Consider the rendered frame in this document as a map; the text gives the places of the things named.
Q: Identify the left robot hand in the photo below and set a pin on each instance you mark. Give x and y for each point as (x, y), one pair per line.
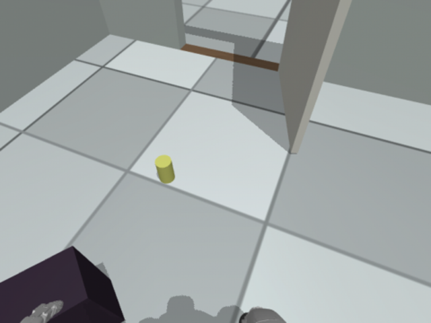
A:
(44, 312)

